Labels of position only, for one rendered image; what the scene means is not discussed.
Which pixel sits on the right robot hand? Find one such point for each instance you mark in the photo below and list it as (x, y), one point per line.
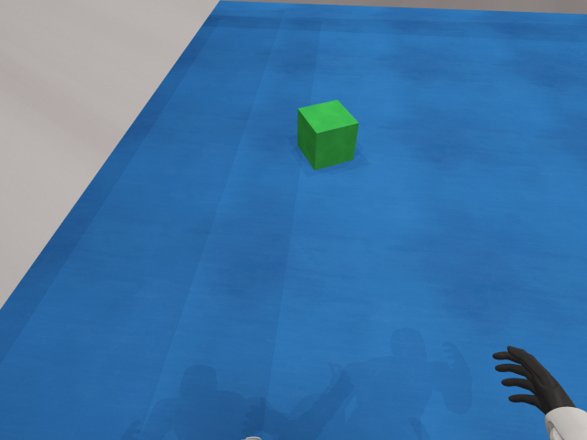
(549, 395)

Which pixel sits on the robot right forearm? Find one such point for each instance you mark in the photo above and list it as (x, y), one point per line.
(566, 423)

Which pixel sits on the carton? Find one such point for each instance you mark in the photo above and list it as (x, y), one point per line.
(326, 134)

